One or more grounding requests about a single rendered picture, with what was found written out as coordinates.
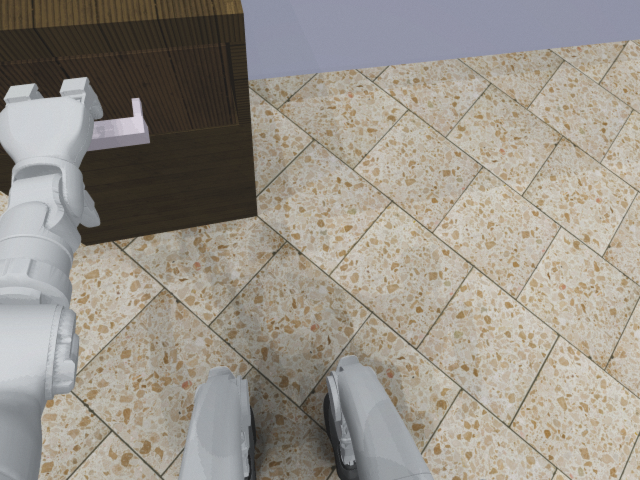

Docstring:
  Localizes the left robot upper arm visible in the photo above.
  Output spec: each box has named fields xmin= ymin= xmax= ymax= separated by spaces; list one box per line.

xmin=0 ymin=304 xmax=79 ymax=480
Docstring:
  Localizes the drawer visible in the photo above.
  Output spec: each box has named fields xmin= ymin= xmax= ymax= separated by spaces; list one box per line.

xmin=0 ymin=43 xmax=236 ymax=153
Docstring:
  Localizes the handle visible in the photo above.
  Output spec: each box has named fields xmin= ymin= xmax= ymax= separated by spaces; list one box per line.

xmin=87 ymin=98 xmax=150 ymax=151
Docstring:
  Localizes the robot left thigh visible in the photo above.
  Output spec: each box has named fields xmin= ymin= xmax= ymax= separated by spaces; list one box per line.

xmin=178 ymin=374 xmax=251 ymax=480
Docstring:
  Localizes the right robot foot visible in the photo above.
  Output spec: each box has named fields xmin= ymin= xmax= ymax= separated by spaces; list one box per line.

xmin=323 ymin=393 xmax=359 ymax=480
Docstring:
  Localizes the left robot hand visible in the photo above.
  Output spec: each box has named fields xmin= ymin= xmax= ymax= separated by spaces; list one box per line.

xmin=0 ymin=77 xmax=103 ymax=228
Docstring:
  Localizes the robot left forearm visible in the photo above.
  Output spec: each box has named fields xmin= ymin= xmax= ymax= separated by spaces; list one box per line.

xmin=0 ymin=157 xmax=84 ymax=309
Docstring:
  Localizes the cabinet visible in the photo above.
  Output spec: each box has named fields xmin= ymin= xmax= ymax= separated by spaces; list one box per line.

xmin=0 ymin=0 xmax=258 ymax=246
